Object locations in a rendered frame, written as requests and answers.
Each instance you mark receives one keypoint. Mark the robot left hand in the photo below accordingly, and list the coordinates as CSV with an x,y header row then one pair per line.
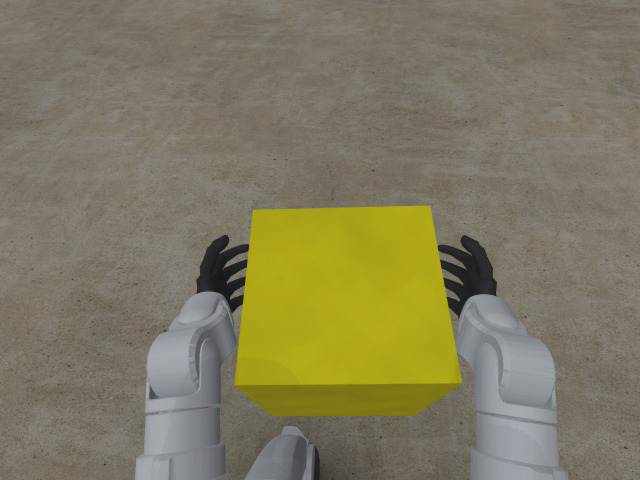
x,y
214,278

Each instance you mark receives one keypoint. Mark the left robot forearm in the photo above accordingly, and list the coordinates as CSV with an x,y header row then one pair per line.
x,y
182,441

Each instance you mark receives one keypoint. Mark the robot right hand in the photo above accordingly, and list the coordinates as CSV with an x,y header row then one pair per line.
x,y
477,280

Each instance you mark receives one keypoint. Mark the left robot thigh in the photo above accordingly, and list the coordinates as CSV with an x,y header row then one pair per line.
x,y
285,457

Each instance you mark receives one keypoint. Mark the left robot shin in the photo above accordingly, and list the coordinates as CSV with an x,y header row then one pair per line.
x,y
291,430

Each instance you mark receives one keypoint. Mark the carton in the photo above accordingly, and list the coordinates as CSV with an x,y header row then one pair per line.
x,y
345,313

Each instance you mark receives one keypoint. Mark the right robot forearm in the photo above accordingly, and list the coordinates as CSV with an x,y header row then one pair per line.
x,y
514,382

